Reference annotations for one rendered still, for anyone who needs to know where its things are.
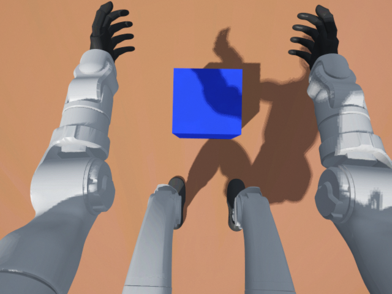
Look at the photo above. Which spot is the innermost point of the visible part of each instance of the right robot hand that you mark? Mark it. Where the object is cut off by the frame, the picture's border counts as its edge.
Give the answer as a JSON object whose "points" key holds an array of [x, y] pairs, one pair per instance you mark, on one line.
{"points": [[325, 36]]}

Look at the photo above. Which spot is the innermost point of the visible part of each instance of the robot right forearm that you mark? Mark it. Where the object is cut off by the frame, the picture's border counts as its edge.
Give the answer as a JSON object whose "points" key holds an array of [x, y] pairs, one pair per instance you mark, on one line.
{"points": [[342, 117]]}

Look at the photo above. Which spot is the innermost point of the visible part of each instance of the robot right shin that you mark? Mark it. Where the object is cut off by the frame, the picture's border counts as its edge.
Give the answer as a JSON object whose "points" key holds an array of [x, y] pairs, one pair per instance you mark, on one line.
{"points": [[248, 190]]}

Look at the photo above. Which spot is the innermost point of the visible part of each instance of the left robot hand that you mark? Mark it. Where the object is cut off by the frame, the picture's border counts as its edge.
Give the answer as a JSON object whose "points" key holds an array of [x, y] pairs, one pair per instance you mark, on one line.
{"points": [[102, 32]]}

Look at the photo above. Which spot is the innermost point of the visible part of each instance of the carton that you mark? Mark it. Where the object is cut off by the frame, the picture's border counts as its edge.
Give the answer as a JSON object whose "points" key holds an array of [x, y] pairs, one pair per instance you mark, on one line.
{"points": [[207, 103]]}

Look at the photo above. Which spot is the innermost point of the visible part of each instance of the right robot upper arm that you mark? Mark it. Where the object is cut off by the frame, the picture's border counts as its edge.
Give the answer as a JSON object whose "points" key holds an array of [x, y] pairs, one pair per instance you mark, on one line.
{"points": [[358, 200]]}

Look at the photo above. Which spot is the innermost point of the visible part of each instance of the left robot upper arm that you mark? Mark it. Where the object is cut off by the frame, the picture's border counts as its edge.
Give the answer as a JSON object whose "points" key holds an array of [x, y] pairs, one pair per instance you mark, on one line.
{"points": [[43, 256]]}

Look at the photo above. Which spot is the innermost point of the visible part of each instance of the robot left forearm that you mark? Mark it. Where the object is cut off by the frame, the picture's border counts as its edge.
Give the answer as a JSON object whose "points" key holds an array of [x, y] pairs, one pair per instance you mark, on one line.
{"points": [[86, 116]]}

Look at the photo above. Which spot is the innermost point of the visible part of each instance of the robot right foot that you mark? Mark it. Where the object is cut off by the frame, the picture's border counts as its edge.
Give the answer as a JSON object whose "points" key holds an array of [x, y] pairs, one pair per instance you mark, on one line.
{"points": [[235, 186]]}

